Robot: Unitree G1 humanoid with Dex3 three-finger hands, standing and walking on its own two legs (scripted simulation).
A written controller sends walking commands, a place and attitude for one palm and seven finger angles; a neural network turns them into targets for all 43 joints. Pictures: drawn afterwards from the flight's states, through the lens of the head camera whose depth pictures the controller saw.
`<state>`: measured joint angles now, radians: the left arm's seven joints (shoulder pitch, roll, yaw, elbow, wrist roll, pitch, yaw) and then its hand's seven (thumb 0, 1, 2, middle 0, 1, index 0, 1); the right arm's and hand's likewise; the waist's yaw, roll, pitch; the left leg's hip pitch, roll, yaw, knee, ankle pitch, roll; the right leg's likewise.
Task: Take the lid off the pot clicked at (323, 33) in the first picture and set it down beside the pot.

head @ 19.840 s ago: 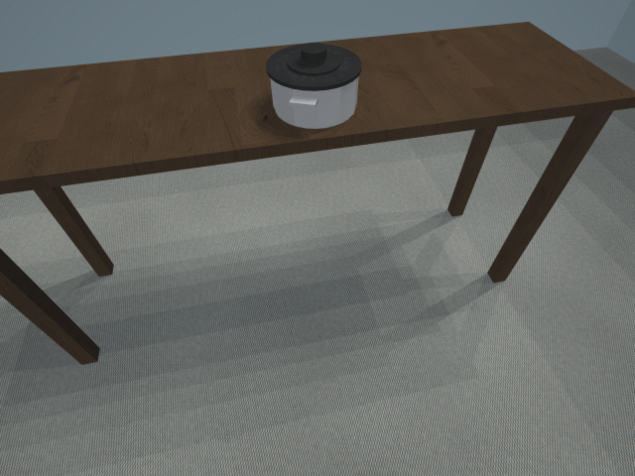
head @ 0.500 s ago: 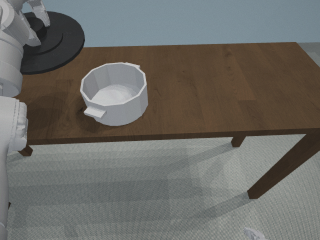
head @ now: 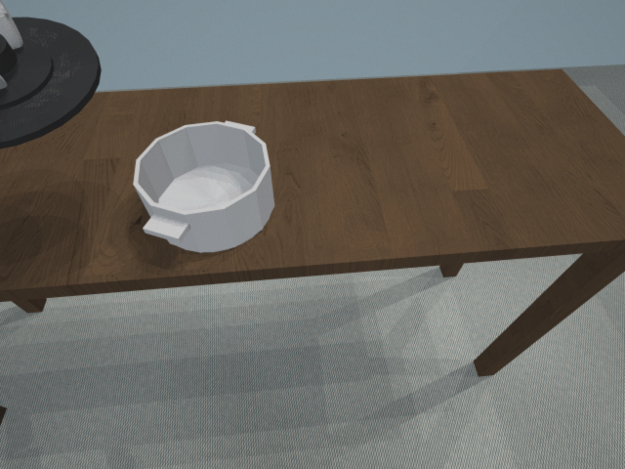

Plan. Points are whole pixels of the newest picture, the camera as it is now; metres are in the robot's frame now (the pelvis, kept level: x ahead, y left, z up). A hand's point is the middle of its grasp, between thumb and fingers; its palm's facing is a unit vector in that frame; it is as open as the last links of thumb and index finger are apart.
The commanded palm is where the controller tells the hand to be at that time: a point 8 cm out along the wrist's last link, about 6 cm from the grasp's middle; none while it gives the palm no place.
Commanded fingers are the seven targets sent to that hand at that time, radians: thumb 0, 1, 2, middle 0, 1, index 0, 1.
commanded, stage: move the lid sideways beside the pot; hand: left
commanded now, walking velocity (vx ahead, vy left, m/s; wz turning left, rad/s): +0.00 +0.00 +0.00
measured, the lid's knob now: out of the picture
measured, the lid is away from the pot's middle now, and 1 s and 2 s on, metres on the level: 0.18 0.22 0.24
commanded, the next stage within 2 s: lower the lid onto the table in 0.62 s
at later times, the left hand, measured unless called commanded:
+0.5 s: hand out of the picture +0.46 +0.36 +0.28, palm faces -0.18 -0.18 -0.97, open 8.3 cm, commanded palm +0.46 +0.37 +0.36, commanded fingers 0.00 0.57 1.00 -0.81 -1.09 -0.80 -1.06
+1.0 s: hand out of the picture +0.47 +0.35 +0.27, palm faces -0.23 -0.24 -0.94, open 8.3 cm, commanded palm +0.47 +0.36 +0.34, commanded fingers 0.00 0.57 1.00 -0.81 -1.09 -0.80 -1.06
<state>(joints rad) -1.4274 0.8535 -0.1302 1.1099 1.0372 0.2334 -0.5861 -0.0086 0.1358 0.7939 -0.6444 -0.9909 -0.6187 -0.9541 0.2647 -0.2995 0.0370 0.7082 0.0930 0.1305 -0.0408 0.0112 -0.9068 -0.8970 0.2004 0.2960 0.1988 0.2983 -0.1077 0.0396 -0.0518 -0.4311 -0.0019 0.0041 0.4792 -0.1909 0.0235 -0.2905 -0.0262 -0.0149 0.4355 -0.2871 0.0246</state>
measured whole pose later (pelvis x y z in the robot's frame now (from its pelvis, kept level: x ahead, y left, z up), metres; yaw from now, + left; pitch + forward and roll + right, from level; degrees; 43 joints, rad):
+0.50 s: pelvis +0.01 +0.00 +0.00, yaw +0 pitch +9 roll -1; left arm -1.41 0.98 -0.09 1.13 1.06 0.19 -0.60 -0.01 0.14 0.79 -0.64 -0.99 -0.62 -0.95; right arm 0.24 -0.31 0.05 0.70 0.10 0.16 -0.05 0.01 -0.91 -0.90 0.20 0.30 0.20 0.30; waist -0.10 0.04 -0.03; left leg -0.44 0.01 0.00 0.49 -0.21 0.02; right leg -0.29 -0.02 -0.02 0.41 -0.29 0.02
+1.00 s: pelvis +0.01 +0.00 +0.00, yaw +0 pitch +10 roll -1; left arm -1.45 0.95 -0.11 1.23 1.05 0.23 -0.60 -0.01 0.14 0.79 -0.64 -0.99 -0.62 -0.95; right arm 0.26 -0.31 0.05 0.71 0.10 0.13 -0.05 0.01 -0.91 -0.90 0.20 0.30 0.20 0.30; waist -0.12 0.04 -0.03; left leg -0.45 0.00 0.00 0.48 -0.20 0.02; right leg -0.29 -0.02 -0.02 0.41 -0.28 0.03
